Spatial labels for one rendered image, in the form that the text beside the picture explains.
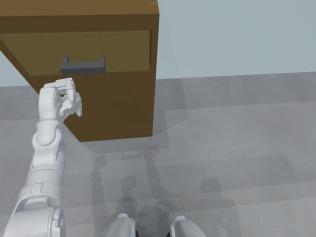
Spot left robot upper arm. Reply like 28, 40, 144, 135
5, 205, 66, 237

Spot drawer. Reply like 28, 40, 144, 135
0, 31, 150, 76

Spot handle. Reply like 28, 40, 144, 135
59, 53, 106, 75

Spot robot left shin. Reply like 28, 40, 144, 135
118, 213, 128, 218

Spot right robot thigh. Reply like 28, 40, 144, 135
169, 219, 206, 237

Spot cabinet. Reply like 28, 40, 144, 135
0, 0, 160, 142

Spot robot left hand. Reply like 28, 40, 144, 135
39, 77, 82, 124

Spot left robot forearm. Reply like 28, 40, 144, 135
2, 119, 67, 237

